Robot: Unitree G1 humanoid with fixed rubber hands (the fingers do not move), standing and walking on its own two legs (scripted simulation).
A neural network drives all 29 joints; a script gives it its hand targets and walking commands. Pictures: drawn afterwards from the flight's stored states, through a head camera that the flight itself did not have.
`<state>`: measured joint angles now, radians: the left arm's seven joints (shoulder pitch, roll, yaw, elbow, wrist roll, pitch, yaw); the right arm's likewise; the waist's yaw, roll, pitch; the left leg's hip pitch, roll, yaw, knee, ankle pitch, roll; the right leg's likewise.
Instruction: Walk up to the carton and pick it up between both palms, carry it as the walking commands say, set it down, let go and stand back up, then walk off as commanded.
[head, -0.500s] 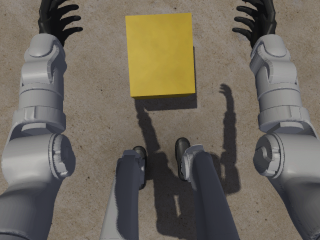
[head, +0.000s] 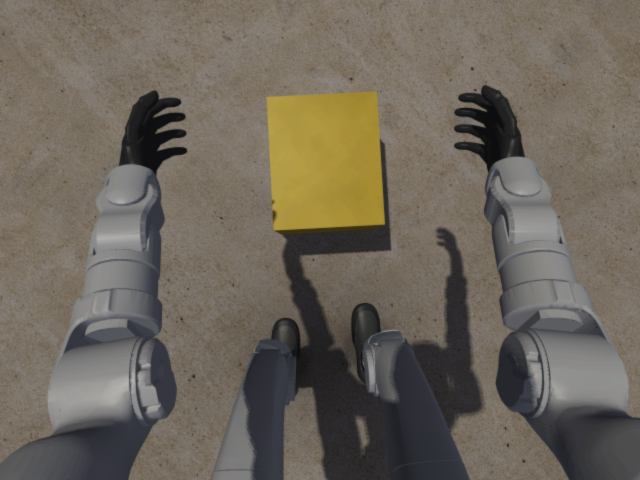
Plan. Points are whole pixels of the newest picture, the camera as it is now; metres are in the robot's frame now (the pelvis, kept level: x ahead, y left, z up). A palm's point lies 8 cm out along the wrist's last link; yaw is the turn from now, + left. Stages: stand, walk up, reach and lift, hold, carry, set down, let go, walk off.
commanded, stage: let go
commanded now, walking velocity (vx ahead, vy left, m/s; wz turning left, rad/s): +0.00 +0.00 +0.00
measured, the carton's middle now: (324, 170) +0.54 -0.01 -0.58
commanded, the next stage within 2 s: stand in 1.04 s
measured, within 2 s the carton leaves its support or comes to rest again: neither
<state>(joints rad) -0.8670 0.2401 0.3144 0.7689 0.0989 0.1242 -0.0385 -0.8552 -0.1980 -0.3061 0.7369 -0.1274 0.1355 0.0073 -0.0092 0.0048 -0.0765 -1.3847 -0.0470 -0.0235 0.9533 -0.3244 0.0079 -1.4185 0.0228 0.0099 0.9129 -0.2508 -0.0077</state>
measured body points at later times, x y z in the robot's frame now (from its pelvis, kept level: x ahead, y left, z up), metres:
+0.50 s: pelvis +0.05 +0.00 +0.08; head +0.16 -0.01 +0.52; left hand +0.29 +0.23 -0.01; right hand +0.28 -0.23 -0.01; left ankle +0.03 +0.11 -0.65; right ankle +0.06 -0.11 -0.65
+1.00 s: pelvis +0.06 +0.00 +0.09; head +0.07 +0.00 +0.54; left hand +0.24 +0.22 +0.02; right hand +0.23 -0.23 +0.02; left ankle +0.03 +0.11 -0.65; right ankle +0.06 -0.11 -0.65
